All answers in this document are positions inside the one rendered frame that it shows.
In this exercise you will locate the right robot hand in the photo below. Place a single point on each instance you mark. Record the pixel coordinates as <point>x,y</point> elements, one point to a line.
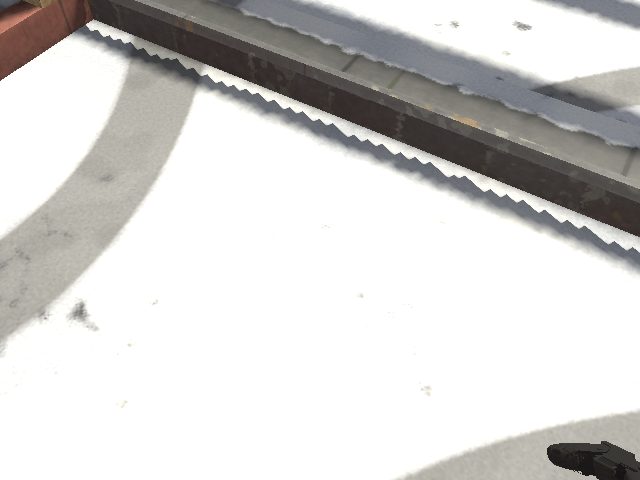
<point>605,461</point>

